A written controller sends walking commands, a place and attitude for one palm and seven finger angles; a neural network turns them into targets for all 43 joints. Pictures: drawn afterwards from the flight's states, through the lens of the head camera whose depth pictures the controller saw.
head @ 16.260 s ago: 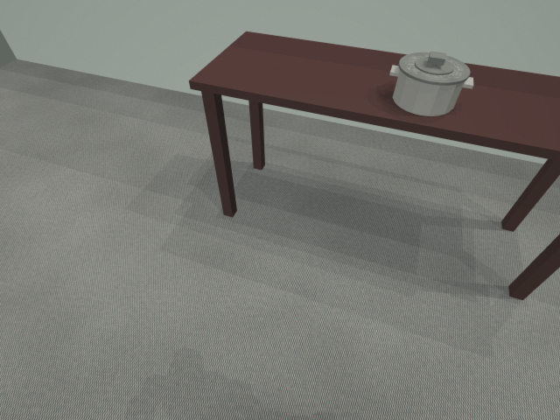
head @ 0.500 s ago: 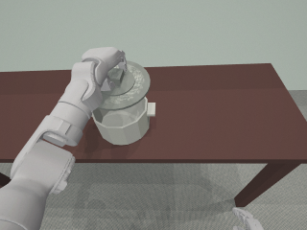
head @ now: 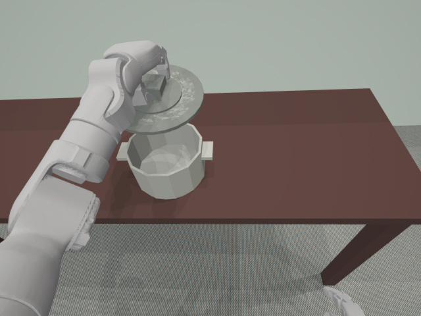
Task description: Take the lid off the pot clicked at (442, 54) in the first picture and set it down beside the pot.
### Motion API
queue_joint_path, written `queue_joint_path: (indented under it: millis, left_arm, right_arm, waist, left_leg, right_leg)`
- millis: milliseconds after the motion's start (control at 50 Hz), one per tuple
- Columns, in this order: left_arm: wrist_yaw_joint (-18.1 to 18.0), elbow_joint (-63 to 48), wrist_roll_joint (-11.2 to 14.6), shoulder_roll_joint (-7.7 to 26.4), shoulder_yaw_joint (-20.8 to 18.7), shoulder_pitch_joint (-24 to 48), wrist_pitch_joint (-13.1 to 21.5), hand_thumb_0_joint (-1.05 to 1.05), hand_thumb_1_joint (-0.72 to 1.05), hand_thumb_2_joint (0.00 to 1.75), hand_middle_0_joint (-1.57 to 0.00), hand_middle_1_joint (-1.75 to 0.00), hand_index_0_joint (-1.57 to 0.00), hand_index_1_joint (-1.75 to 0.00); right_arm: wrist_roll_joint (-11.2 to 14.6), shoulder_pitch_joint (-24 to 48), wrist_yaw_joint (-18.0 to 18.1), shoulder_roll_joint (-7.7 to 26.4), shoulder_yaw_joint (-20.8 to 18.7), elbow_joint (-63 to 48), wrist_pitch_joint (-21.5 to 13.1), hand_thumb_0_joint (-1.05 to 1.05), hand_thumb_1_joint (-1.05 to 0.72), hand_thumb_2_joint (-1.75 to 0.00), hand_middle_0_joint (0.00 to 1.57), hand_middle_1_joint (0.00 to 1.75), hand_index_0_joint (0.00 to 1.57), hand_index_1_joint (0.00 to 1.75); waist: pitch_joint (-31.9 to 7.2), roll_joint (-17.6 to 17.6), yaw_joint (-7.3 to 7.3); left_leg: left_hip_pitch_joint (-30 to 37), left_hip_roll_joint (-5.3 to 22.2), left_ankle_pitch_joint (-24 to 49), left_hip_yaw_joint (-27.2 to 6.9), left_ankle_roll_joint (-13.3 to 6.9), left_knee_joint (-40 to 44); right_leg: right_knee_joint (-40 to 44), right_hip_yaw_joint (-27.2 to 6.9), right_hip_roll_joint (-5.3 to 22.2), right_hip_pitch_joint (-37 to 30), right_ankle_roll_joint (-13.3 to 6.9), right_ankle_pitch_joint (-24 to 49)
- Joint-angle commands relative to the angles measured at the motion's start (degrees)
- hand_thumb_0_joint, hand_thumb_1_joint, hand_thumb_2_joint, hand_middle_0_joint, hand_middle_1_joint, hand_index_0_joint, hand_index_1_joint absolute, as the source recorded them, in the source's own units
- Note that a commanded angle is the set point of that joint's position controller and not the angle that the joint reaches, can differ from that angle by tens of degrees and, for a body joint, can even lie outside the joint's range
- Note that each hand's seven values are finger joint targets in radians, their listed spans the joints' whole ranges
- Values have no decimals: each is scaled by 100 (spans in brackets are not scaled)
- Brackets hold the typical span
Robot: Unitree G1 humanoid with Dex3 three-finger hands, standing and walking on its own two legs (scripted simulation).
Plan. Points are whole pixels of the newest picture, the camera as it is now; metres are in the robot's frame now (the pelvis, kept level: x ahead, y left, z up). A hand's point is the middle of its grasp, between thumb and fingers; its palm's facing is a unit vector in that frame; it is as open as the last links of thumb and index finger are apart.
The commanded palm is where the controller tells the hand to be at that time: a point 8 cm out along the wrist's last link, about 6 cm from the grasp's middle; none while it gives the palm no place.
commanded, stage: lift the lid straight up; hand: left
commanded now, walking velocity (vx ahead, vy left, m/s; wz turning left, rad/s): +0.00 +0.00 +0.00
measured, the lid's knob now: (152, 85) +0.50 +0.11 +0.19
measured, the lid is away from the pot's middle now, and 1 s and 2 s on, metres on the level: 0.02 0.04 0.18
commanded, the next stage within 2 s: move the lid sideways beside the pot in 0.40 s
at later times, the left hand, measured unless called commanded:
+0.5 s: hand (138, 81) +0.46 +0.12 +0.22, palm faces -0.24 -0.04 -0.97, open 8.1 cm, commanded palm +0.45 +0.13 +0.29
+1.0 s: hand (113, 81) +0.46 +0.17 +0.23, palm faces -0.23 -0.04 -0.97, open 8.1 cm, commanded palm +0.45 +0.18 +0.29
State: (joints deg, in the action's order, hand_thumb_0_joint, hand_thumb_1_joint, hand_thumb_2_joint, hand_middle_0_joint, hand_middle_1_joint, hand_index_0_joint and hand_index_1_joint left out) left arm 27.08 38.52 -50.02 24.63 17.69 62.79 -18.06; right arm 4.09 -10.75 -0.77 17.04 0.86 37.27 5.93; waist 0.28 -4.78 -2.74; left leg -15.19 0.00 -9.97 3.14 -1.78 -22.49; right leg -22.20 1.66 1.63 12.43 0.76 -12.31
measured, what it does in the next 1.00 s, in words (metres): stands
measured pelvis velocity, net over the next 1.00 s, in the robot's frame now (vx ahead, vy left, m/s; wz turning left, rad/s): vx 0.00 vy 0.00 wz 0.00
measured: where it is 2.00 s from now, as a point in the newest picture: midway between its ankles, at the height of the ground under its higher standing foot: outside the picture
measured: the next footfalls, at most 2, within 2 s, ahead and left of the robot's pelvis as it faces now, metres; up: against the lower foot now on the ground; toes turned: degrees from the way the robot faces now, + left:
none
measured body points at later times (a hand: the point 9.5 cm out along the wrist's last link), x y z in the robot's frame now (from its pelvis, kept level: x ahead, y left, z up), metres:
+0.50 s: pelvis +0.00 +0.00 +0.00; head +0.02 -0.03 +0.45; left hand +0.47 +0.12 +0.28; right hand +0.14 -0.25 -0.12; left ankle +0.02 +0.10 -0.74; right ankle -0.01 -0.13 -0.74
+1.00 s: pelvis +0.00 +0.00 +0.00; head +0.03 -0.03 +0.45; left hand +0.47 +0.17 +0.28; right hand +0.12 -0.26 -0.12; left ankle +0.02 +0.10 -0.74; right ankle -0.01 -0.13 -0.74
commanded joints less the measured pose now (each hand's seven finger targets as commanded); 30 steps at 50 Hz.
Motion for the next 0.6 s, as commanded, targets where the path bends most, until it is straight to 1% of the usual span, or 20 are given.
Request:
queue_joint_path:
  millis: [0,20,60,100,120,160,200,220,240,260,320,340,360,400,420,460,500,520,560,580]
  left_arm:
    - [-227,-1061,-184,1140,-554,3470,-68,0,66,103,-109,-114,-72,-97]
    - [-200,-1187,-148,880,-342,3548,-89,0,66,103,-109,-114,-72,-97]
    - [-196,-1045,-210,1214,-614,3610,-136,0,66,103,-109,-114,-72,-97]
    - [-177,-837,-223,1333,-666,3861,-162,0,66,103,-109,-114,-72,-97]
    - [-171,-1020,-174,1292,-646,3953,-139,0,66,103,-109,-114,-72,-97]
    - [-165,-965,-266,1594,-857,4118,-107,0,66,103,-109,-114,-72,-97]
    - [-121,-712,-305,1502,-792,3936,-113,0,66,103,-109,-114,-72,-97]
    - [-76,-645,-246,1138,-519,3772,-127,0,66,103,-109,-114,-72,-97]
    - [-41,-493,-243,1073,-513,3616,-162,0,66,103,-109,-114,-72,-97]
    - [-1,-460,-247,1175,-585,3541,-164,0,66,103,-109,-114,-72,-97]
    - [78,-852,-153,736,-209,3790,-131,0,66,103,-109,-114,-72,-97]
    - [58,-873,-191,1140,-507,3827,-126,0,66,103,-109,-114,-72,-97]
    - [55,-999,-218,1218,-518,4126,-78,0,66,103,-109,-114,-72,-97]
    - [22,-1014,-202,1298,-608,4199,-22,0,66,103,-109,-114,-72,-97]
    - [1,-1054,-139,1115,-456,4146,-11,0,66,103,-109,-114,-72,-97]
    - [-42,-710,-225,1153,-516,4142,-42,0,66,103,-109,-114,-72,-97]
    - [-131,-1024,-237,1430,-761,4131,93,0,66,103,-109,-114,-72,-97]
    - [-170,-994,-218,1326,-697,3941,125,0,66,103,-109,-114,-72,-97]
    - [-225,-478,-377,1587,-877,3906,85,0,66,103,-109,-114,-72,-97]
    - [-237,-544,-357,1565,-852,3850,77,0,66,103,-109,-114,-72,-97]
  right_arm:
    - [7,523,0,636,-198,-750,-259,0,-90,-90,20,30,20,30]
    - [15,542,-20,630,-215,-766,-251,0,-90,-90,20,30,20,30]
    - [-11,500,-11,653,-202,-733,-265,0,-90,-90,20,30,20,30]
    - [-7,493,31,655,-174,-678,-263,0,-90,-90,20,30,20,30]
    - [-9,482,32,672,-188,-694,-268,0,-90,-90,20,30,20,30]
    - [-37,462,55,653,-165,-705,-324,0,-90,-90,20,30,20,30]
    - [-38,490,64,638,-165,-712,-338,0,-90,-90,20,30,20,30]
    - [-20,485,40,645,-181,-711,-307,0,-90,-90,20,30,20,30]
    - [-24,462,25,637,-187,-694,-292,0,-90,-90,20,30,20,30]
    - [-15,482,15,670,-181,-715,-267,0,-90,-90,20,30,20,30]
    - [-12,548,6,643,-200,-789,-243,0,-90,-90,20,30,20,30]
    - [-22,503,20,648,-193,-778,-246,0,-90,-90,20,30,20,30]
    - [-24,503,35,658,-175,-782,-258,0,-90,-90,20,30,20,30]
    - [-24,469,57,633,-183,-772,-318,0,-90,-90,20,30,20,30]
    - [-11,468,47,641,-187,-761,-309,0,-90,-90,20,30,20,30]
    - [-20,387,48,649,-181,-656,-307,0,-90,-90,20,30,20,30]
    - [-27,361,47,650,-179,-728,-347,0,-90,-90,20,30,20,30]
    - [-43,417,46,647,-179,-772,-349,0,-90,-90,20,30,20,30]
    - [-35,334,69,677,-165,-646,-276,0,-90,-90,20,30,20,30]
    - [-18,382,64,668,-169,-699,-272,0,-90,-90,20,30,20,30]
  waist:
    - [-2451,630,10]
    - [-2458,508,-44]
    - [-2493,617,2]
    - [-2414,717,-23]
    - [-2560,609,-27]
    - [-2676,710,21]
    - [-2627,802,35]
    - [-2516,710,-18]
    - [-2361,904,0]
    - [-2342,889,23]
    - [-2397,673,-67]
    - [-2476,738,-32]
    - [-2550,669,-62]
    - [-2581,686,-43]
    - [-2607,586,-73]
    - [-2367,656,-70]
    - [-2611,665,20]
    - [-2666,449,28]
    - [-2395,793,22]
    - [-2436,702,57]
  left_leg:
    - [1445,-270,1417,-369,-251,-3]
    - [1533,-265,1462,-378,-248,-14]
    - [1476,-266,1379,-394,-250,3]
    - [1374,-283,1138,-369,-255,66]
    - [1486,-278,1274,-405,-259,37]
    - [1439,-277,1232,-402,-266,60]
    - [1389,-284,1314,-370,-270,50]
    - [1431,-275,1423,-385,-258,44]
    - [1345,-268,1373,-365,-247,54]
    - [1312,-279,1297,-346,-248,73]
    - [1511,-298,1324,-378,-265,21]
    - [1496,-278,1274,-393,-255,47]
    - [1539,-295,1234,-393,-263,54]
    - [1556,-294,1252,-392,-279,33]
    - [1624,-274,1341,-430,-265,34]
    - [1500,-259,1204,-404,-242,83]
    - [1529,-236,1292,-419,-239,102]
    - [1559,-239,1401,-424,-242,62]
    - [1295,-218,1199,-362,-224,156]
    - [1283,-223,1172,-347,-227,167]
  right_leg:
    - [79,25,-368,-345,-281,2043]
    - [114,50,-369,-274,-295,2007]
    - [101,35,-386,-332,-291,1946]
    - [137,29,-369,-321,-266,1788]
    - [133,36,-362,-374,-290,1876]
    - [132,-19,-349,-494,-278,1888]
    - [113,-25,-335,-515,-274,1995]
    - [136,25,-344,-407,-292,2018]
    - [118,52,-349,-379,-268,1986]
    - [142,39,-345,-386,-261,1941]
    - [165,78,-353,-198,-281,1858]
    - [152,47,-360,-313,-264,1812]
    - [171,21,-367,-311,-268,1805]
    - [162,0,-364,-320,-271,1839]
    - [173,31,-368,-279,-292,1830]
    - [185,56,-395,-170,-290,1691]
    - [159,18,-375,-334,-299,1726]
    - [166,7,-355,-322,-331,1770]
    - [191,38,-372,-381,-294,1671]
    - [186,14,-352,-413,-287,1646]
